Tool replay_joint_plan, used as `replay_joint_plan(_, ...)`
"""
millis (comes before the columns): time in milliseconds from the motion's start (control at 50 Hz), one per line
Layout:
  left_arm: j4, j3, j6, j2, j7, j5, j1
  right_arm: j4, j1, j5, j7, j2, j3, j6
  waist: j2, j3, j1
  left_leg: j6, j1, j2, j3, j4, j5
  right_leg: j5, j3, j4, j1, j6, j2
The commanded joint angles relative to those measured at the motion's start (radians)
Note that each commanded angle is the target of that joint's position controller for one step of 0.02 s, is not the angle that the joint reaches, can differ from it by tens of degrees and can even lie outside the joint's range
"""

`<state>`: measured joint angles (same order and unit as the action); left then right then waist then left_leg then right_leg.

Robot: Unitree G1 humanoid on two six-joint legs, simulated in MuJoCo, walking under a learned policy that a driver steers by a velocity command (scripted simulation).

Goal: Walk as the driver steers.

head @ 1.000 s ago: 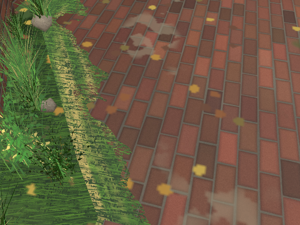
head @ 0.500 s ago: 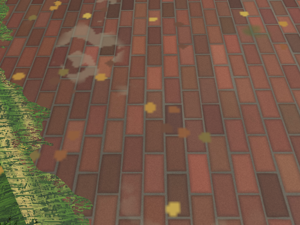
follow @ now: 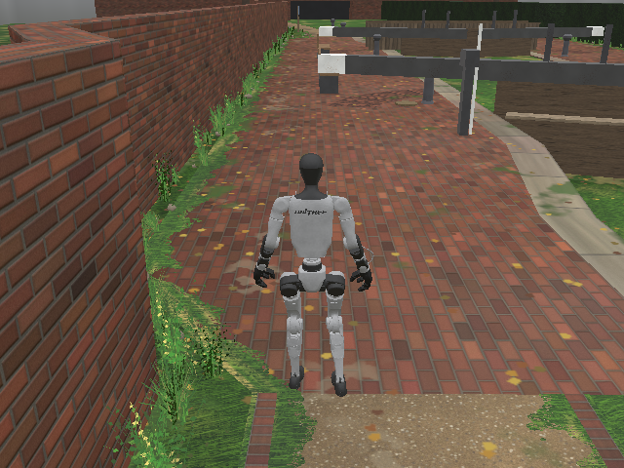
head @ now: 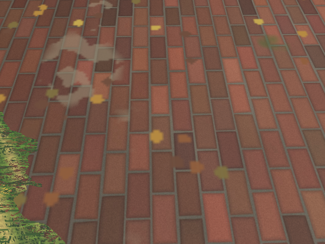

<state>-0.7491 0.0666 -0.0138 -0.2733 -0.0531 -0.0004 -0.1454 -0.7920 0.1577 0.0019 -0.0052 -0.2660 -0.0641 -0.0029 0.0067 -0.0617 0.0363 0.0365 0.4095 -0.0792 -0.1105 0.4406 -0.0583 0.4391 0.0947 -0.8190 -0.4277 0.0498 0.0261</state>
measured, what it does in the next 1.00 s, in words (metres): steps on the spot, turning left: right foot, then left foot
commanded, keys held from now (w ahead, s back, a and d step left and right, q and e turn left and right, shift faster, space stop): q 0.52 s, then no key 0.36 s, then w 0.12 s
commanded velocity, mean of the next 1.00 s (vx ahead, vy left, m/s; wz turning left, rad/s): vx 0.03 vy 0.00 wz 0.38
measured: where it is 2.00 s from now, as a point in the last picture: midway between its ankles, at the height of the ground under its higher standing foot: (101, 239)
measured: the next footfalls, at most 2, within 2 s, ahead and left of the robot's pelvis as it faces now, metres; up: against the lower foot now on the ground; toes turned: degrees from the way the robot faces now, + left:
right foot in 0.12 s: +0.08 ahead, -0.14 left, +0.00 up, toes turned +9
left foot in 0.54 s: +0.02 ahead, +0.12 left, +0.00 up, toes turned +22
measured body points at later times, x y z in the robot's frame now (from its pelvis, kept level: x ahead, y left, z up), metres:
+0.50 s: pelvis +0.02 -0.01 +0.00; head +0.05 -0.01 +0.45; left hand +0.06 +0.29 -0.10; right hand +0.26 -0.22 -0.09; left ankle -0.01 +0.11 -0.71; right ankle +0.04 -0.15 -0.73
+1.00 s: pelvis +0.03 +0.01 +0.00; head +0.03 +0.00 +0.45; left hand +0.01 +0.30 -0.11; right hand +0.27 -0.15 -0.11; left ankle -0.02 +0.10 -0.73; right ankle +0.07 -0.12 -0.73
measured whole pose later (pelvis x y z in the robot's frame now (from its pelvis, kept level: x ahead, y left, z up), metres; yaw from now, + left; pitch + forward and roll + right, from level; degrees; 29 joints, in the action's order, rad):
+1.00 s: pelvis +0.03 +0.01 +0.00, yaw +25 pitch +0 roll +0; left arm -0.77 0.05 0.00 -0.26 -0.02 0.00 -0.24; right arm -0.73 0.16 0.00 0.00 -0.25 -0.03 0.00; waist 0.02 0.01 -0.01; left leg 0.04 0.29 -0.05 -0.03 0.60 -0.38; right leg 0.32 0.01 -0.57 -0.26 0.01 -0.03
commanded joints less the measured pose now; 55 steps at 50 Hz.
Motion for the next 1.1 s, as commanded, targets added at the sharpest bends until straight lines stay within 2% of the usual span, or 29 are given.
replay_joint_plan(20,0.034,0.022,0.015,-0.077,0.0,-0.002,-0.083,0.089,-0.049,0.008,-0.018,-0.178,-0.052,-0.003,0.156,0.19,-0.032,0.16,-0.129,0.218,-0.321,-0.182,-0.2,-0.074,-0.017,0.106,0.083,-0.002,0.023)
replay_joint_plan(100,0.019,0.031,0.034,-0.091,0.019,-0.004,-0.133,0.107,-0.055,0.023,-0.03,-0.172,-0.054,-0.028,0.151,0.162,-0.071,0.104,-0.051,0.168,-0.33,-0.139,-0.29,-0.214,-0.042,0.374,0.241,-0.046,0.02)
replay_joint_plan(120,0.02,0.044,0.036,-0.138,0.017,0.007,-0.161,0.11,-0.035,0.023,-0.032,-0.148,-0.047,-0.03,0.096,0.162,-0.075,0.057,0.035,0.124,-0.29,-0.062,-0.361,-0.204,0.034,0.447,0.33,-0.087,-0.087)
replay_joint_plan(140,0.027,0.065,0.029,-0.233,0.012,0.037,-0.16,0.143,-0.048,0.024,-0.029,-0.108,-0.038,-0.024,-0.149,0.129,-0.052,0.001,0.212,-0.01,-0.111,0.159,-0.463,-0.176,0.27,0.529,0.348,-0.204,-0.296)
replay_joint_plan(160,0.051,0.065,0.032,-0.23,0.015,0.07,-0.093,0.152,-0.038,0.014,-0.024,-0.14,-0.05,-0.008,-0.285,0.114,-0.044,-0.037,0.246,-0.029,-0.018,0.422,-0.527,-0.283,0.434,0.583,0.259,-0.307,-0.436)
replay_joint_plan(180,0.085,0.045,0.039,-0.168,0.007,0.066,-0.025,0.123,0.005,0.011,-0.019,-0.196,-0.071,-0.006,-0.193,0.119,-0.017,-0.054,0.218,0.008,-0.05,0.584,-0.478,-0.345,0.362,0.565,0.229,-0.304,-0.409)
replay_joint_plan(200,0.098,0.035,0.042,-0.134,0.003,0.044,0.035,0.091,0.055,0.015,-0.019,-0.201,-0.078,-0.018,-0.136,0.104,0.013,-0.068,0.21,0.007,-0.036,0.653,-0.423,-0.381,0.248,0.541,0.214,-0.254,-0.344)
replay_joint_plan(240,0.104,0.023,0.043,-0.112,0.001,0.013,0.057,0.073,0.087,0.01,-0.025,-0.161,-0.07,-0.042,-0.117,0.08,0.005,-0.104,0.241,0.021,-0.012,0.779,-0.347,-0.463,0.126,0.512,0.235,-0.223,-0.288)
replay_joint_plan(280,0.095,0.022,0.034,-0.116,-0.003,0.017,0.021,0.106,0.043,0.019,-0.019,-0.133,-0.058,-0.047,-0.131,0.066,-0.02,-0.13,0.257,0.042,0.037,0.756,-0.302,-0.522,0.042,0.509,0.259,-0.235,-0.259)
replay_joint_plan(380,0.082,0.047,0.013,-0.179,-0.006,0.014,-0.056,0.193,-0.059,0.02,0.008,-0.098,-0.029,-0.041,-0.175,0.113,-0.089,-0.149,0.191,0.107,0.097,0.478,-0.318,-0.604,-0.006,0.477,0.388,-0.267,-0.31)
replay_joint_plan(460,0.085,0.062,0.011,-0.211,0.015,-0.004,-0.042,0.216,-0.044,0.022,0.025,-0.124,-0.037,-0.048,-0.198,0.124,-0.084,-0.106,0.042,0.092,0.17,0.301,-0.319,-0.645,-0.046,0.444,0.352,-0.259,-0.339)
replay_joint_plan(520,0.073,0.062,0.018,-0.196,0.022,-0.033,-0.025,0.2,0.038,0.02,0.03,-0.128,-0.05,-0.054,-0.171,0.133,-0.026,-0.03,-0.142,0.056,0.198,0.014,-0.122,-0.59,-0.108,0.319,0.295,-0.18,-0.318)
replay_joint_plan(540,0.048,0.051,0.024,-0.157,0.028,-0.022,-0.088,0.192,0.08,0.018,0.019,-0.171,-0.065,-0.053,-0.07,0.164,-0.022,0.011,-0.316,0.086,0.11,-0.067,0.063,-0.466,-0.172,0.192,0.181,-0.105,-0.268)
replay_joint_plan(560,0.089,0.022,0.03,-0.082,0.037,0.038,-0.088,0.212,0.116,0.006,0.0,-0.299,-0.091,-0.048,0.251,0.209,-0.043,0.125,-0.535,0.375,-0.256,-0.026,0.544,0.056,-0.257,-0.127,-0.121,0.001,-0.149)
replay_joint_plan(580,0.117,0.027,0.031,-0.105,0.029,0.03,0.0,0.226,0.111,-0.024,0.008,-0.277,-0.076,-0.028,0.261,0.242,0.016,0.319,-0.443,0.507,-0.373,-0.041,0.624,0.279,-0.121,-0.316,-0.228,0.031,-0.061)
replay_joint_plan(600,0.114,0.04,0.024,-0.153,0.025,0.005,0.035,0.219,0.102,-0.028,0.015,-0.228,-0.06,-0.009,0.158,0.223,0.031,0.313,-0.409,0.449,-0.276,-0.051,0.555,0.232,-0.064,-0.396,-0.227,0.026,-0.087)
replay_joint_plan(620,0.106,0.042,0.017,-0.15,0.022,-0.006,0.03,0.208,0.053,-0.02,0.013,-0.198,-0.05,0.002,0.137,0.182,0.0,0.256,-0.375,0.383,-0.196,-0.051,0.462,0.158,-0.054,-0.385,-0.233,0.016,-0.096)
replay_joint_plan(640,0.084,0.044,0.011,-0.149,0.013,0.0,0.014,0.209,0.01,-0.008,0.009,-0.18,-0.044,0.004,0.097,0.167,-0.017,0.211,-0.356,0.339,-0.158,-0.056,0.381,0.092,-0.046,-0.351,-0.231,0.017,-0.104)
replay_joint_plan(660,0.078,0.048,0.004,-0.157,0.008,0.007,-0.001,0.208,-0.024,0.002,0.005,-0.169,-0.037,0.002,0.107,0.153,-0.036,0.198,-0.314,0.32,-0.132,-0.064,0.381,0.034,-0.048,-0.337,-0.198,0.024,-0.102)
replay_joint_plan(720,0.058,0.038,-0.001,-0.125,0.012,0.0,-0.055,0.199,-0.047,-0.009,-0.006,-0.138,-0.021,0.002,0.119,0.174,-0.061,0.198,-0.269,0.287,-0.083,-0.085,0.344,-0.058,-0.058,-0.258,-0.099,0.038,-0.086)
replay_joint_plan(780,0.064,0.019,-0.002,-0.091,0.015,0.003,-0.023,0.181,-0.049,-0.009,-0.011,-0.139,-0.019,0.002,0.127,0.155,-0.039,0.192,-0.253,0.277,-0.084,-0.095,0.207,-0.079,-0.058,-0.051,-0.024,0.035,-0.094)
replay_joint_plan(880,0.057,0.017,0.006,-0.103,0.023,-0.002,-0.03,0.145,-0.049,-0.009,0.0,-0.134,-0.009,-0.002,0.13,0.108,-0.03,0.191,-0.189,0.278,-0.142,-0.095,0.011,-0.106,-0.081,0.208,0.126,0.012,-0.073)
replay_joint_plan(920,0.031,0.009,0.017,-0.086,0.032,0.01,-0.084,0.12,-0.029,0.0,0.001,-0.102,0.007,0.0,0.088,0.119,-0.06,0.128,-0.115,0.224,-0.129,-0.101,-0.31,-0.257,-0.108,0.39,0.289,-0.02,-0.054)
replay_joint_plan(940,0.03,0.013,0.022,-0.117,0.03,0.013,-0.105,0.113,-0.008,-0.009,0.003,-0.105,0.007,0.004,0.059,0.117,-0.049,0.092,-0.056,0.185,-0.12,-0.073,-0.466,-0.227,-0.06,0.353,0.338,-0.047,-0.095)
replay_joint_plan(960,0.032,0.028,0.026,-0.181,0.026,0.005,-0.112,0.124,-0.002,-0.016,0.008,-0.099,0.007,0.011,-0.038,0.088,-0.022,0.059,0.016,0.111,-0.046,-0.012,-0.563,-0.056,-0.01,0.345,0.315,-0.105,-0.141)
replay_joint_plan(980,0.018,0.036,0.031,-0.186,0.032,-0.001,-0.145,0.136,-0.045,-0.01,0.007,-0.098,0.008,0.019,-0.128,0.048,-0.057,0.02,0.039,0.041,0.064,0.099,-0.557,0.214,0.083,0.442,0.226,-0.171,-0.17)
replay_joint_plan(1020,0.008,0.034,0.048,-0.188,0.033,0.008,-0.171,0.151,-0.087,0.018,0.005,-0.094,-0.002,0.04,-0.268,-0.039,-0.076,-0.003,0.117,0.023,0.15,0.343,-0.427,0.382,0.361,0.644,0.201,-0.262,-0.335)
replay_joint_plan(1060,0.007,0.032,0.066,-0.178,0.027,0.0,-0.193,0.162,-0.103,0.026,0.012,-0.117,-0.016,0.054,-0.244,-0.065,-0.091,0.015,0.245,0.088,0.08,0.484,-0.49,0.282,0.422,0.663,0.264,-0.289,-0.387)
replay_joint_plan(1100,0.011,0.031,0.072,-0.173,0.026,-0.019,-0.184,0.159,-0.101,0.028,0.027,-0.082,-0.007,0.071,-0.169,-0.035,-0.085,0.033,0.252,0.117,0.087,0.396,-0.45,0.159,0.321,0.653,0.332,-0.252,-0.345)
Keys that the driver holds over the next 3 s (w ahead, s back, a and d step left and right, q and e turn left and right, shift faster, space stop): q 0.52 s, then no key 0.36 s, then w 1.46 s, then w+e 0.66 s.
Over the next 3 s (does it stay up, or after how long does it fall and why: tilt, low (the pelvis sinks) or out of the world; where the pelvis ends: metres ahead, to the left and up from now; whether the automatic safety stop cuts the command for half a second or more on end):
stays up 0.96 0.39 0.01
